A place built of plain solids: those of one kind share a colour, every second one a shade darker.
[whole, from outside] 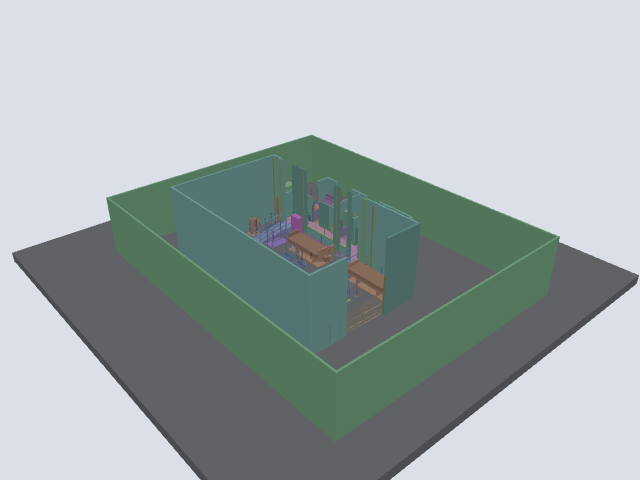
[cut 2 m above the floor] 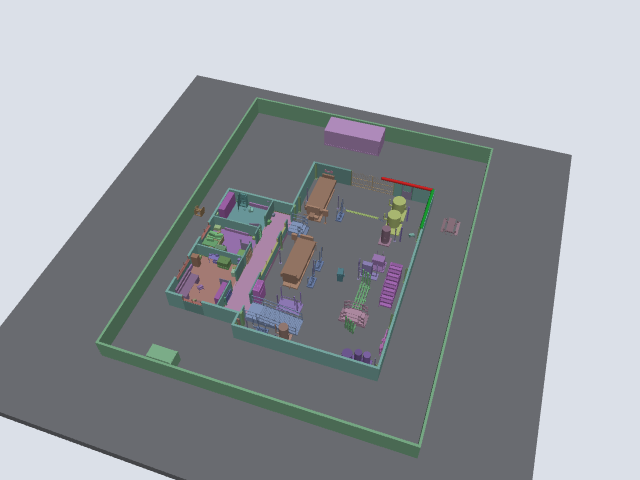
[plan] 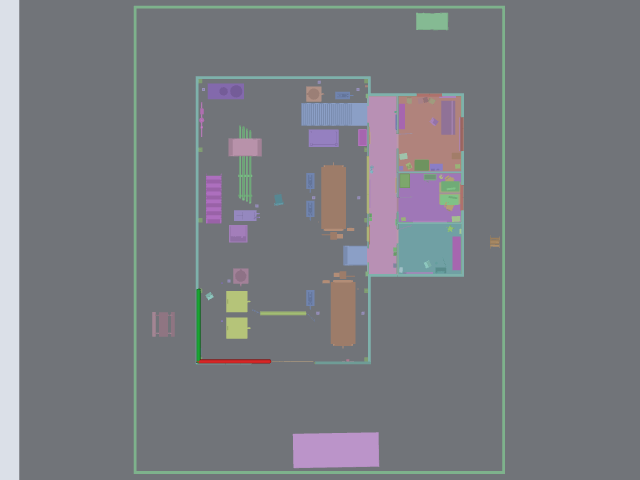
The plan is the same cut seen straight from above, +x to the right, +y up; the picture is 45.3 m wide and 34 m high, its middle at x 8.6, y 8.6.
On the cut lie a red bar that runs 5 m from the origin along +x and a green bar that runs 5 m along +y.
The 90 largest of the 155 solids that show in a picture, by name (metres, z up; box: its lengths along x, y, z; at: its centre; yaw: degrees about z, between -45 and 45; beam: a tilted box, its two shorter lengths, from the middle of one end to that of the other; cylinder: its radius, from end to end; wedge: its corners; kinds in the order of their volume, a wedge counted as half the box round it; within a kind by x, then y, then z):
{
 "yard_bound_1": {"box": [0.2, 33.16, 6.2], "at": [-4.49, 8.61, 3.05]},
 "yard_bound_2": {"box": [26.29, 0.2, 6.2], "at": [8.56, -7.87, 3.05]},
 "yard_bound_3": {"box": [26.29, 0.2, 6.2], "at": [8.56, 25.09, 3.05]},
 "yard_bound_4": {"box": [0.2, 33.16, 6.2], "at": [21.61, 8.61, 3.05]},
 "wall_1": {"box": [0.2, 20.4, 7.75], "at": [-0.1, 10.0, 3.83]},
 "wall_2": {"box": [3.96, 0.2, 7.75], "at": [1.77, -0.1, 3.83]},
 "wall_3": {"box": [12.4, 0.2, 7.75], "at": [6.0, 20.1, 3.83]},
 "wall_4": {"box": [3.96, 0.2, 7.75], "at": [10.22, -0.1, 3.83]},
 "wall_5": {"box": [0.06, 0.87, 7.75], "at": [11.97, 6.57, 3.83]},
 "wall_6": {"box": [0.06, 0.51, 7.75], "at": [11.97, 8.25, 3.83]},
 "wall_7": {"box": [0.06, 0.91, 7.75], "at": [11.97, 10.0, 3.83]},
 "wall_8": {"box": [0.06, 4.11, 1.51], "at": [11.97, 12.5, 0.7]},
 "wall_9": {"box": [0.06, 2.36, 7.75], "at": [11.97, 15.72, 3.83]},
 "wall_10": {"box": [0.06, 0.77, 7.75], "at": [11.97, 18.48, 3.83]},
 "wall_11": {"box": [0.2, 6.4, 7.75], "at": [12.1, 3.0, 3.83]},
 "wall_12": {"box": [0.2, 1.4, 7.75], "at": [12.1, 19.5, 3.83]},
 "wall_13": {"box": [2.1, 0.2, 3.56], "at": [13.05, 6.1, 1.73]},
 "wall_14": {"box": [2.1, 0.2, 3.56], "at": [13.05, 18.9, 1.73]},
 "wall_15": {"box": [0.06, 2.1, 3.56], "at": [14.07, 7.25, 1.73]},
 "wall_16": {"box": [0.06, 0.81, 3.56], "at": [14.07, 10.15, 1.73]},
 "wall_17": {"box": [0.06, 1.81, 3.56], "at": [14.07, 12.55, 1.73]},
 "wall_18": {"box": [0.06, 1.72, 3.56], "at": [14.07, 14.2, 1.73]},
 "wall_19": {"box": [0.06, 2.65, 3.56], "at": [14.07, 17.47, 1.73]},
 "wall_20": {"box": [1.36, 0.2, 3.56], "at": [14.78, 18.9, 1.73]},
 "wall_21": {"box": [4.5, 0.06, 3.56], "at": [16.35, 9.77, 1.73]},
 "wall_22": {"box": [4.5, 0.06, 3.56], "at": [16.35, 9.83, 1.73]},
 "wall_23": {"box": [4.5, 0.06, 3.56], "at": [16.35, 13.37, 1.73]},
 "wall_24": {"box": [4.5, 0.06, 3.56], "at": [16.35, 13.43, 1.73]},
 "wall_25": {"box": [1.81, 0.2, 1.46], "at": [16.35, 18.9, 0.68]},
 "wall_26": {"box": [4.7, 0.2, 3.56], "at": [16.45, 6.1, 1.73]},
 "wall_27": {"box": [1.56, 0.2, 3.56], "at": [18.02, 18.9, 1.73]},
 "wall_28": {"box": [0.2, 3.8, 3.56], "at": [18.7, 7.9, 1.73]},
 "wall_29": {"box": [0.2, 0.91, 3.56], "at": [18.7, 10.25, 1.73]},
 "wall_30": {"box": [0.2, 1.51, 3.56], "at": [18.7, 14.15, 1.73]},
 "wall_31": {"box": [0.2, 2.41, 1.66], "at": [18.7, 16.1, 0.78]},
 "wall_32": {"box": [0.2, 1.71, 3.56], "at": [18.7, 18.15, 1.73]},
 "beyond_container_1": {"box": [5.99, 2.32, 2.59], "at": [9.73, -6.29, 1.24], "yaw": 1.0},
 "beyond_container_2": {"box": [6.06, 2.4, 2.65], "at": [9.73, -6.29, 1.27], "yaw": 1.0},
 "raised_floor_corridor_1": {"box": [2.23, 12.73, 0.56], "at": [13.05, 12.5, 0.23]},
 "raised_floor_control_1": {"box": [4.63, 5.53, 0.56], "at": [16.35, 16.1, 0.23]},
 "shell_boiler_1": {"box": [1.22, 0.17, 1.22], "at": [9.57, 9.32, 1.35]},
 "shell_boiler_2": {"box": [1.4, 4.64, 0.2], "at": [9.57, 11.57, 0.05]},
 "shell_boiler_3": {"box": [1.41, 4.4, 0.36], "at": [9.57, 11.57, 0.97]},
 "shell_boiler_4": {"box": [1.75, 4.4, 0.4], "at": [9.57, 11.57, 1.35]},
 "shell_boiler_5": {"box": [1.22, 0.17, 1.22], "at": [9.57, 13.82, 1.35]},
 "shell_boiler_6": {"box": [1.22, 0.17, 1.22], "at": [10.23, 1.18, 1.35]},
 "shell_boiler_7": {"box": [1.4, 4.64, 0.2], "at": [10.23, 3.43, 0.05]},
 "shell_boiler_8": {"box": [1.41, 4.4, 0.36], "at": [10.23, 3.43, 0.97]},
 "shell_boiler_9": {"box": [1.75, 4.4, 0.4], "at": [10.23, 3.43, 1.35]},
 "shell_boiler_10": {"box": [1.22, 0.17, 1.22], "at": [10.23, 5.68, 1.35]},
 "raised_floor_office_1": {"box": [4.63, 3.73, 0.56], "at": [16.35, 11.6, 0.23]},
 "raised_floor_switch_1": {"box": [4.63, 3.73, 0.56], "at": [16.35, 8.0, 0.23]},
 "row_1": {"box": [0.48, 1.08, 2.04], "at": [11.62, 15.85, 1.12]},
 "row_2": {"box": [0.6, 1.2, 2.1], "at": [11.62, 15.85, 1.15]},
 "row_3": {"box": [0.45, 1.8, 2.1], "at": [14.4, 17.35, 1.66]},
 "row_4": {"box": [0.6, 2.4, 2.1], "at": [18.28, 7.65, 1.66]},
 "buffer_vessel_1": {"box": [1.51, 1.51, 0.17], "at": [2.71, 2.35, 0.04]},
 "buffer_vessel_2": {"cylinder": 0.61, "from": [2.71, 2.35, 0.74], "to": [2.71, 2.35, 3.03]},
 "buffer_vessel_3": {"box": [1.51, 1.51, 0.17], "at": [2.71, 4.24, 0.04]},
 "buffer_vessel_4": {"cylinder": 0.61, "from": [2.71, 4.24, 0.74], "to": [2.71, 4.24, 3.03]},
 "beyond_pallets_1": {"box": [0.13, 1.22, 1.45], "at": [15.48, 24.08, 0.67], "yaw": -0.3},
 "beyond_pallets_2": {"box": [2.17, 1.13, 1.46], "at": [16.55, 24.08, 0.67], "yaw": -0.3},
 "door_landing_1": {"box": [0.32, 1.4, 0.39], "at": [10.7, 7.5, 0.14]},
 "door_landing_2": {"box": [1.1, 1.4, 0.56], "at": [11.39, 7.5, 0.23]},
 "door_landing_3": {"box": [1.1, 1.6, 0.56], "at": [11.39, 17.5, 0.23]},
 "softener_pair_1": {"cylinder": 0.3, "from": [1.07, 19.13, 0.1], "to": [1.07, 19.13, 1.75]},
 "softener_pair_2": {"cylinder": 0.3, "from": [1.77, 19.13, 0.1], "to": [1.77, 19.13, 1.75]},
 "softener_pair_3": {"box": [2.56, 1.12, 0.15], "at": [1.93, 19.13, 0.03]},
 "cupboard_steel_1": {"box": [0.8, 0.34, 1.82], "at": [16.4, 13.06, 1.37]},
 "cupboard_steel_2": {"box": [0.92, 0.44, 1.88], "at": [16.4, 13.06, 1.4]},
 "plan_chest_small_1": {"box": [0.64, 0.92, 1.01], "at": [14.6, 12.79, 0.96]},
 "plan_chest_small_2": {"box": [0.97, 0.71, 0.95], "at": [15.8, 13.86, 0.94]},
 "stile_1": {"box": [0.32, 1.25, 0.39], "at": [2.58, 15.16, 0.14]},
 "stile_2": {"box": [1.15, 1.25, 0.56], "at": [3.3, 15.16, 0.23]},
 "stile_3": {"box": [0.32, 1.25, 0.39], "at": [4.01, 15.16, 0.14]},
 "condensate_set_1": {"box": [1.3, 1.24, 0.15], "at": [2.81, 9.04, 0.03]},
 "condensate_set_2": {"box": [1.14, 1.08, 0.2], "at": [2.81, 9.04, 0.05]},
 "condensate_set_3": {"box": [1.06, 0.7, 0.7], "at": [2.81, 9.22, 1.05]},
 "air_vessel_1": {"box": [1.08, 1.08, 0.17], "at": [2.99, 6.04, 0.04]},
 "air_vessel_2": {"cylinder": 0.4, "from": [2.99, 6.04, 0.35], "to": [2.99, 6.04, 1.89]},
 "blowdown_vessel_1": {"box": [1.08, 1.08, 0.17], "at": [8.16, 18.94, 0.04]},
 "blowdown_vessel_2": {"cylinder": 0.4, "from": [8.16, 18.94, 0.35], "to": [8.16, 18.94, 1.89]},
 "pier_1": {"box": [0.17, 0.34, 7.75], "at": [11.91, 6.2, 3.83]},
 "pier_2": {"box": [0.17, 0.34, 7.75], "at": [11.91, 18.8, 3.83]},
 "plate_exchanger_1": {"box": [1.59, 0.76, 0.15], "at": [3.31, 10.33, 0.03]},
 "plate_exchanger_2": {"box": [0.8, 0.42, 1.36], "at": [3.54, 10.33, 0.97]},
 "filing_tall_1": {"box": [0.62, 0.47, 1.37], "at": [18.24, 14.55, 1.15]},
 "feed_tank_1": {"box": [2.12, 1.24, 0.15], "at": [8.87, 15.81, 0.03]},
 "wheelie_bin_1": {"box": [0.51, 0.62, 1.12], "at": [5.66, 11.52, 0.51], "yaw": 9.1},
 "control_desk_1": {"box": [0.27, 2.4, 0.3], "at": [18.05, 17.26, 1.43]}
}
